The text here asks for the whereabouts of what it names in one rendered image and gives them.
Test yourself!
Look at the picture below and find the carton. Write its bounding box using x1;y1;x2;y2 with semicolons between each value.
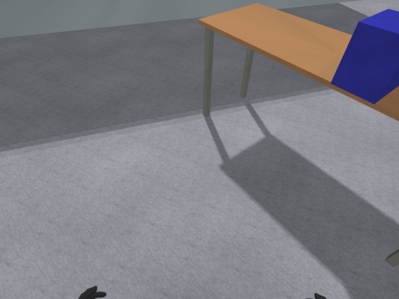
331;9;399;104

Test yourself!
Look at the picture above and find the table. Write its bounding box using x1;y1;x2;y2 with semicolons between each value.
198;3;399;267

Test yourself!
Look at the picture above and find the robot left hand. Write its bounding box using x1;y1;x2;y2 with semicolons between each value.
79;286;106;299

